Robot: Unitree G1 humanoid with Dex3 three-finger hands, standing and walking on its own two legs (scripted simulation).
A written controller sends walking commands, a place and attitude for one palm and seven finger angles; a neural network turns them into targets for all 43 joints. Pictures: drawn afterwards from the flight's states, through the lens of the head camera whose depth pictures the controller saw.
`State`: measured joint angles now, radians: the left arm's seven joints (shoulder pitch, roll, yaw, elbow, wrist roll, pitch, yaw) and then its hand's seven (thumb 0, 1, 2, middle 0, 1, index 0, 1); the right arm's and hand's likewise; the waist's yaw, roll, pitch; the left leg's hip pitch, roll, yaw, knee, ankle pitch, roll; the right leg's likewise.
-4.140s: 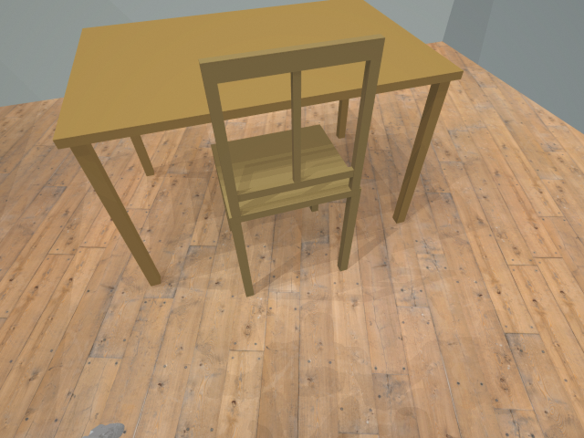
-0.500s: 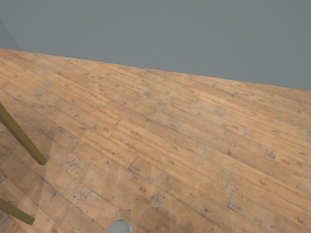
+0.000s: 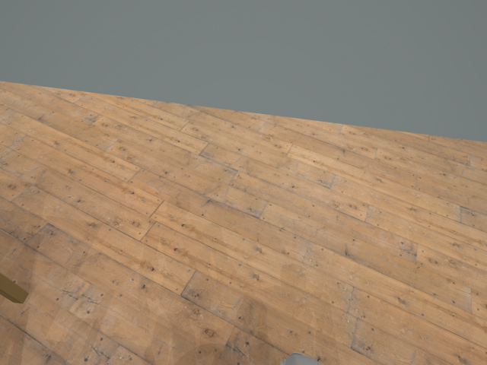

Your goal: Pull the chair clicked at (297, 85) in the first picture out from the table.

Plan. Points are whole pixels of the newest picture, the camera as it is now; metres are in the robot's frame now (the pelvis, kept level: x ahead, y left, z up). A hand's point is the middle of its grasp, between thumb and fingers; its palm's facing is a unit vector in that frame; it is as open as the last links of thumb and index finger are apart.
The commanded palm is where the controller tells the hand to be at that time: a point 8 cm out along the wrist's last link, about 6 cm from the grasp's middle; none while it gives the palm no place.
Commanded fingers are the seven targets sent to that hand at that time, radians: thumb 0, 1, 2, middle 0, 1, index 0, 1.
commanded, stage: turn to face it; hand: left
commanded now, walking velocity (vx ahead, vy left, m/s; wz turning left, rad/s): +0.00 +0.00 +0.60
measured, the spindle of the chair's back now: out of the picture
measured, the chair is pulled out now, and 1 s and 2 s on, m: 0.00 0.00 0.00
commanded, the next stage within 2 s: none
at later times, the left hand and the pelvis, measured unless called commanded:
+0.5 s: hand out of the picture +0.07 +0.21 -0.18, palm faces +0.34 -0.91 -0.23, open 7.3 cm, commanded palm none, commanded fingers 0.00 0.90 0.90 -0.20 -0.30 -0.20 -0.30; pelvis +0.05 +0.00 -0.02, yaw +18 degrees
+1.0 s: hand out of the picture +0.04 +0.22 -0.16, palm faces +0.56 -0.77 -0.29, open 7.3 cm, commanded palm none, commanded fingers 0.00 0.90 0.90 -0.20 -0.30 -0.20 -0.30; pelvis +0.06 -0.02 -0.02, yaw +34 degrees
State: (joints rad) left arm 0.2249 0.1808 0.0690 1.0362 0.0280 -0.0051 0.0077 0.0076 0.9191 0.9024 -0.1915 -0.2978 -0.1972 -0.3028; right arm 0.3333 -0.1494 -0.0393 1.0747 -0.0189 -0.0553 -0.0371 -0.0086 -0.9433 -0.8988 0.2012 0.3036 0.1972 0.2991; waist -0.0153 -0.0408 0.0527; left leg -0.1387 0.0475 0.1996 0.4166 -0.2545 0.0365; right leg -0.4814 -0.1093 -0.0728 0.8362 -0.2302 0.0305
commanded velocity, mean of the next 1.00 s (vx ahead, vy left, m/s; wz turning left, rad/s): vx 0.00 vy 0.00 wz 0.60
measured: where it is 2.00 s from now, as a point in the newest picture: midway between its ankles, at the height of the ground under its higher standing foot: outside the picture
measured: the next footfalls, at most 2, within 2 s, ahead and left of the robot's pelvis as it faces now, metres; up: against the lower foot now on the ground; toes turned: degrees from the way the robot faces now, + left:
right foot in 0.12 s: +0.11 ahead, -0.14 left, +0.00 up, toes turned -4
left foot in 0.52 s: +0.08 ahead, +0.13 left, +0.00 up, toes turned +27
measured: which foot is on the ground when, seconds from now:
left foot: down 0.00-0.14, up 0.16-0.50, down 0.52-1.00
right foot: up 0.00-0.10, down 0.12-0.52, up 0.54-0.98, down 1.00-1.00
